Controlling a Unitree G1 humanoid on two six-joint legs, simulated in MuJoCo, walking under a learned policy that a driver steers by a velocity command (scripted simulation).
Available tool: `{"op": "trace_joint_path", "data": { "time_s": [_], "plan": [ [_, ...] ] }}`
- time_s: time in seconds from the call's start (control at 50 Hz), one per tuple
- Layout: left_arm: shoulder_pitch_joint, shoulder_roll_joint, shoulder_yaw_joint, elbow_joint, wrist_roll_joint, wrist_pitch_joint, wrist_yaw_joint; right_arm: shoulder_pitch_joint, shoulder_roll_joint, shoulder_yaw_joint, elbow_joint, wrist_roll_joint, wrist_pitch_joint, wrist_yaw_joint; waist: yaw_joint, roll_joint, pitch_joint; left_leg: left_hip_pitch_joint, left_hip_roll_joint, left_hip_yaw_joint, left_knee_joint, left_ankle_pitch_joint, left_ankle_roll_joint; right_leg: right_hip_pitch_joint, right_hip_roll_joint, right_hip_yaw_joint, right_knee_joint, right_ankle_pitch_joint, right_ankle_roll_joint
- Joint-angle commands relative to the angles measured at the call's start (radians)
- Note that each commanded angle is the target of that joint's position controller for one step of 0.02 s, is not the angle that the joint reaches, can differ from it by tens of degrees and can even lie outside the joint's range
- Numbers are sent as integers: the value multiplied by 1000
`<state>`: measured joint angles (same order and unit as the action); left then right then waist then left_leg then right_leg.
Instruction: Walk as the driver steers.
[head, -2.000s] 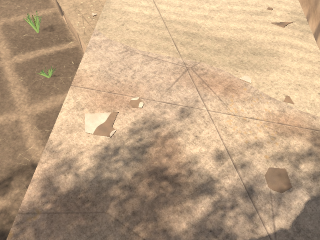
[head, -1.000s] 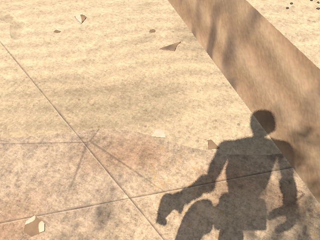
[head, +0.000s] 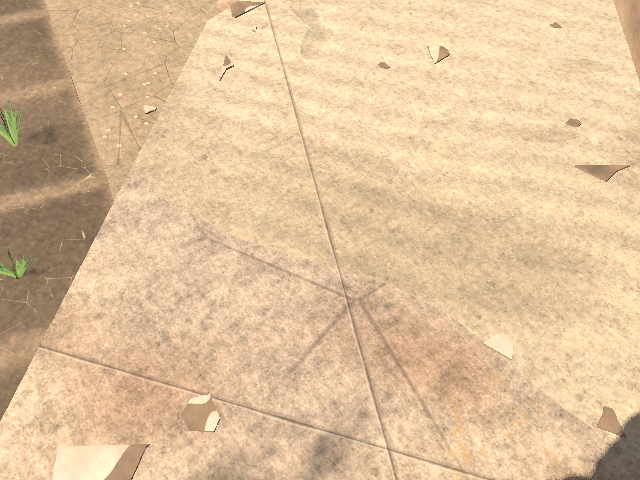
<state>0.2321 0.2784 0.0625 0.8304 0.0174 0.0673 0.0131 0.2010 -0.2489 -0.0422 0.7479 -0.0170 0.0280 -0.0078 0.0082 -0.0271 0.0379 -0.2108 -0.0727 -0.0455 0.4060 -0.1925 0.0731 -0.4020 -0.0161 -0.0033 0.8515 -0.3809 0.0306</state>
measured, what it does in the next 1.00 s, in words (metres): steps on the spot: right foot, then left foot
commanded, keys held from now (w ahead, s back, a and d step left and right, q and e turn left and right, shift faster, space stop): no key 0.58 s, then w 0.42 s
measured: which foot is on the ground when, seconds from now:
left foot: down 0.00-0.66, up 0.68-0.88, down 0.90-1.00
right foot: up 0.00-0.10, down 0.12-0.90, up 0.92-1.00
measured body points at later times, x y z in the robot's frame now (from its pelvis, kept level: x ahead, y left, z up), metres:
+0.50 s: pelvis +0.00 -0.03 +0.00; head +0.00 -0.04 +0.45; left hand +0.08 +0.22 -0.14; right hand +0.04 -0.29 -0.15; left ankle +0.01 +0.08 -0.74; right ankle -0.01 -0.12 -0.74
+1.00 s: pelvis +0.09 +0.02 +0.00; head +0.09 +0.03 +0.45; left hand +0.10 +0.27 -0.16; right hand +0.08 -0.24 -0.14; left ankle +0.06 +0.09 -0.74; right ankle +0.03 -0.10 -0.69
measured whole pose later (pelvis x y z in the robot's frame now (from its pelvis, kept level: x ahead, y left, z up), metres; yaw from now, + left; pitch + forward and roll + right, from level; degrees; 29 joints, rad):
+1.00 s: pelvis +0.09 +0.02 +0.00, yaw +0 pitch +0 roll +0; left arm 0.30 0.24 0.05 1.05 0.03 -0.04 -0.02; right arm 0.35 -0.21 -0.03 1.06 -0.02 -0.07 0.00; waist 0.00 -0.03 -0.01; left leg -0.15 -0.04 0.06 0.41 -0.27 0.07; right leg -0.34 0.00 -0.01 0.94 -0.37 -0.10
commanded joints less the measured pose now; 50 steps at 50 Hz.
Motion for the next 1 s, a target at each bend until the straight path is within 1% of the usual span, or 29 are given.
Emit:
{"op": "trace_joint_path", "data": {
  "time_s": [0.02, 0.06, 0.1, 0.12, 0.14, 0.16, 0.18, 0.2, 0.22, 0.24, 0.32, 0.46, 0.58, 0.6, 0.64, 0.66, 0.68, 0.7, 0.74, 0.78, 0.84, 0.86, 0.88, 0.9, 0.92, 0.94, 0.96, 0.98, 1.0],
  "plan": [
    [-23, 53, 2, -62, -7, -14, 9, 34, -145, -30, -26, -8, -7, -3, -38, 158, -55, 87, 272, -222, -77, 315, 157, 28, 10, -3, -126, -43, -19],
    [0, 50, -1, -52, -15, -21, 16, 15, -144, -26, -16, -8, -7, -4, -27, 151, -57, 60, 270, -239, -57, 343, 149, 107, 23, -10, -233, -28, -33],
    [61, 27, -10, -24, -11, -37, 23, -22, -130, -16, -6, 7, -7, -9, 23, 107, -62, -4, 239, -226, -15, 312, 92, 272, 16, -6, -505, 194, -51],
    [62, 53, -11, -22, 5, -53, 28, -8, -94, -3, -6, 9, -14, -9, 9, 48, -81, -59, 203, -213, 6, 214, 37, 361, -70, 98, -579, 272, -64],
    [29, 117, -9, -36, 17, -67, 30, 43, -48, 9, -3, 14, -18, -5, -44, -85, -100, -98, 113, -130, 59, 35, -4, 382, -225, 274, -621, 361, -108],
    [-45, 119, -9, -34, 0, -68, 17, 38, -66, 5, 20, 10, -6, -6, -62, -136, -42, 13, 52, -63, 10, -104, -20, 196, -263, 265, -584, 441, -171],
    [-85, 71, -22, -40, -1, -73, 7, 34, -81, 6, 41, 0, -3, -6, -65, -115, -36, 73, 70, -72, -25, -43, -23, 176, -215, 223, -582, 371, -153],
    [-76, 59, -26, -32, -3, -76, 4, 17, -88, 4, 58, -1, -4, -5, -43, -112, -21, 86, 76, -91, -45, 26, -23, 172, -162, 188, -585, 286, -117],
    [-57, 68, -25, -22, -3, -75, 8, 9, -105, -1, 69, 3, -9, -4, -29, -104, -16, 86, 88, -96, -44, 75, -26, 186, -124, 162, -592, 239, -95],
    [-38, 71, -25, -7, -9, -77, 14, 11, -113, -4, 81, 0, -14, -1, -23, -92, -17, 76, 99, -102, -45, 110, -27, 209, -113, 150, -588, 254, -90],
    [-13, 58, -26, 35, -11, -76, 17, 29, -79, 7, 145, 6, -24, -11, -11, -2, -16, 35, 108, -110, -82, 102, -40, 268, -102, 133, -569, 242, -98],
    [-15, 52, -31, 104, -9, -76, 17, 43, -74, 12, 238, 6, -25, -18, -8, 32, 2, 36, 120, -117, -108, 97, -43, 262, -88, 128, -577, 201, -100],
    [-2, 39, -39, 159, -9, -78, 18, 60, -70, 20, 301, 7, -26, -24, -12, 30, 3, 48, 129, -115, -110, 97, -39, 255, -79, 124, -580, 206, -100],
    [10, 41, -39, 170, -8, -77, 17, 71, -64, 22, 311, 6, -25, -24, -10, 21, -18, 53, 116, -105, -104, 24, -35, 260, -73, 127, -593, 107, -103],
    [36, 85, -20, 181, -7, -66, 16, 70, -77, 16, 309, -2, -20, -22, 1, -34, 8, -26, 53, -49, -5, -222, -16, 238, -73, 172, -612, -208, -140],
    [64, 98, -13, 188, -5, -59, 14, 49, -77, 14, 298, -10, -18, -17, 16, -63, 47, -112, 30, -24, 64, -302, -8, 228, -111, 239, -653, -357, -174],
    [99, 113, -5, 200, -5, -56, 13, 31, -53, 19, 285, -19, -20, -10, 27, -107, 82, -168, 16, 28, 151, -293, -10, 224, -181, 328, -707, -457, -217],
    [112, 111, 0, 209, -5, -57, 14, 17, -36, 24, 272, -26, -26, -3, 26, -124, 115, -211, 43, 60, 242, -236, -11, 212, -251, 402, -753, -472, -255],
    [119, 96, 2, 212, 4, -72, 9, -4, -48, 18, 254, -23, -44, 7, 22, -81, 121, -277, 90, 47, 354, -241, -13, 235, -292, 431, -782, -358, -282],
    [103, 100, 7, 209, 2, -89, 6, 4, -46, 15, 247, -17, -64, 19, 3, -64, 99, -270, 103, 58, 324, -236, -12, 263, -257, 353, -759, -253, -265],
    [69, 98, 12, 206, -7, -101, 0, 56, -25, 11, 255, -4, -80, 21, -38, -76, 85, -39, 65, 124, 121, -136, -3, 140, -179, 222, -689, -173, -228],
    [55, 96, 14, 202, -9, -100, -2, 130, -15, 9, 284, -2, -82, 17, -67, -56, 78, 101, 36, 152, 41, -78, -2, 55, -149, 184, -629, -185, -217],
    [51, 76, 9, 195, -4, -103, -4, 213, -31, 1, 313, -5, -86, 10, -93, -7, 61, 245, 34, 122, -5, -106, 2, -45, -111, 147, -529, -192, -200],
    [18, 20, -7, 169, 2, -112, -9, 321, -90, -14, 334, -17, -96, -2, -138, 161, 37, 356, 212, -130, -150, -294, 26, -163, -29, 41, -272, -149, -162],
    [-9, -40, -24, 124, 1, -121, -18, 431, -193, -37, 349, -9, -97, -3, -156, 346, 7, 415, 438, -552, -327, -598, 116, -347, 84, -75, 8, -181, -132],
    [-28, 45, -5, 116, 25, -120, -24, 384, -170, -34, 358, -11, -87, -4, -111, 217, 77, 301, 474, -602, -326, -643, 169, -370, 24, 7, 166, -152, -147],
    [-42, 45, -2, 119, 20, -124, -36, 276, -123, -22, 317, -10, -92, 2, -59, 119, 122, 233, 424, -506, -312, -566, 154, -375, -21, 38, 210, -44, -151],
    [-22, 24, -7, 134, 13, -131, -46, 221, -98, -16, 297, -6, -103, 6, -31, 93, 114, 208, 371, -405, -319, -431, 128, -343, -44, 40, 205, 39, -141],
    [-11, 19, -6, 144, 14, -134, -51, 198, -81, -10, 286, -2, -112, 4, -12, 84, 94, 210, 334, -321, -325, -293, 108, -312, -60, 30, 188, 99, -126]
  ]
}}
